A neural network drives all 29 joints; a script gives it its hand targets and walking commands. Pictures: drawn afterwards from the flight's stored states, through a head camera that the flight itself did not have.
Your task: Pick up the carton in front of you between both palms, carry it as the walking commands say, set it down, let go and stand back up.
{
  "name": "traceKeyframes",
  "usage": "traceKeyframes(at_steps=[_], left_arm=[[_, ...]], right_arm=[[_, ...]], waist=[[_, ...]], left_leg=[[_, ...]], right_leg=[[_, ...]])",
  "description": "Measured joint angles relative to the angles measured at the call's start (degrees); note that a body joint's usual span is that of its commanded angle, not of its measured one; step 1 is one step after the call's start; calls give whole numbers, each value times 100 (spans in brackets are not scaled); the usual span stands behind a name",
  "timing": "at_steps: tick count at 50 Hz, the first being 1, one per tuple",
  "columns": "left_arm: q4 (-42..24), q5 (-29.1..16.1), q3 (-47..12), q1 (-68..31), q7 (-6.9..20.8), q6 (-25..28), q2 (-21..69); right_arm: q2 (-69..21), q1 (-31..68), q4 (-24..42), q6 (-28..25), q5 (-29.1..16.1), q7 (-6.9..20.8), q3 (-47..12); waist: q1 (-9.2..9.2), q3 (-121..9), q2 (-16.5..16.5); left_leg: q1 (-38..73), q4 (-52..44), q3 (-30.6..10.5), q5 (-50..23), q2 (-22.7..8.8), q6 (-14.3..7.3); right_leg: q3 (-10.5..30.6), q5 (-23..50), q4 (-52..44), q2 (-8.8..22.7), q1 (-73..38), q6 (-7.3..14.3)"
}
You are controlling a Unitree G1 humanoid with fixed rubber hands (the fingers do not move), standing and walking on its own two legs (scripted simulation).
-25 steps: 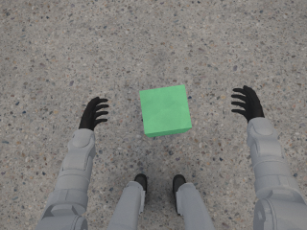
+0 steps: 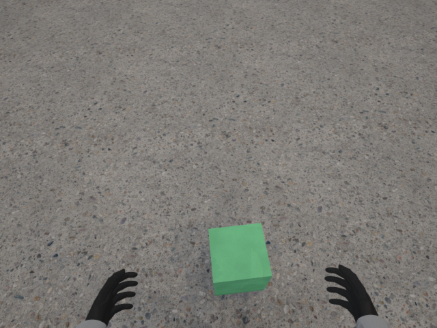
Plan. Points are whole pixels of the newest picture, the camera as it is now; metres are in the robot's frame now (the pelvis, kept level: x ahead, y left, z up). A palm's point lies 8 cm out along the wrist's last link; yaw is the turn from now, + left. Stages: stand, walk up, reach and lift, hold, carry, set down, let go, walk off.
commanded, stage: let go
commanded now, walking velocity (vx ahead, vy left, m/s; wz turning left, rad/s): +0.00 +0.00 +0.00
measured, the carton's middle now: (237, 260) +0.43 -0.03 -0.65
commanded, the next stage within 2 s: stand in 0.50 s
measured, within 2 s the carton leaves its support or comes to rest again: neither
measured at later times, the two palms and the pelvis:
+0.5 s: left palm (98, 321) +0.16 +0.23 -0.06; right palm out of the picture +0.15 -0.24 -0.07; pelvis -0.01 +0.00 +0.00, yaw +0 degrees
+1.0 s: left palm out of the picture +0.11 +0.27 -0.10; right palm out of the picture +0.11 -0.28 -0.09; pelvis +0.00 +0.00 +0.00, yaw +1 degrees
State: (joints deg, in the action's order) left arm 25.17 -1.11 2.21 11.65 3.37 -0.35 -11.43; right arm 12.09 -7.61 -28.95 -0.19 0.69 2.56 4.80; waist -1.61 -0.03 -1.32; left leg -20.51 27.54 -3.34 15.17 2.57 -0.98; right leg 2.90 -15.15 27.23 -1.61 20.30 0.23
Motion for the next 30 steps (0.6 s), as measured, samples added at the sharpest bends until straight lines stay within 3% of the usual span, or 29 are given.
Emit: traceKeyframes(at_steps=[9, 16, 20, 25, 30], left_arm=[[-56, 86, -16, 179, 74, -449, -118], [-78, 221, 10, 46, 69, -751, -47], [-96, 237, 14, 50, 76, -818, -41], [-344, 259, -46, 65, -121, -1189, -84], [588, 169, 82, -50, -351, -487, -284]], right_arm=[[-10, -545, 338, 485, -34, 134, -205], [9, -521, 462, 802, -19, 194, -223], [-9, -499, 502, 874, 14, 181, -227], [22, -576, 366, 706, -39, 32, -277], [200, -477, -429, 292, 37, -156, -173]], waist=[[150, 272, 135], [161, 529, 143], [161, 621, 121], [157, 574, 77], [179, 194, 84]], left_leg=[[1146, -240, -5, 28, -32, 5], [1513, -170, 34, 96, -63, 14], [1607, -159, 39, 102, -68, 18], [1533, 2, -4, 170, -50, 14], [1134, 275, -31, 283, -55, 22]], right_leg=[[-22, -17, -259, -9, -1156, 25], [-10, -61, -204, -35, -1519, 40], [-17, -73, -183, -36, -1609, 45], [-75, -151, -40, -23, -1560, 48], [-126, -251, 176, -33, -1198, 45]])
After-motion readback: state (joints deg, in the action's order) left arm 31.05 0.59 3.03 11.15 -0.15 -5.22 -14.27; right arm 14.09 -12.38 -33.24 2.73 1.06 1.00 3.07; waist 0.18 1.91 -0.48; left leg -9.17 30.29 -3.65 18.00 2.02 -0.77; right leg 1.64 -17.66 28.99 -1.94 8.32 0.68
